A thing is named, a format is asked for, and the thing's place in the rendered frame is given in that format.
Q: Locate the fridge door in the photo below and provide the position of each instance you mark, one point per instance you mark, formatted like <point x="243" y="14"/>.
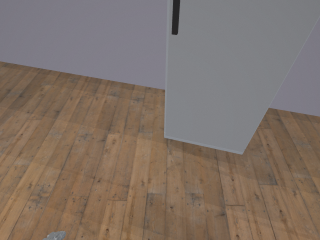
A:
<point x="227" y="63"/>

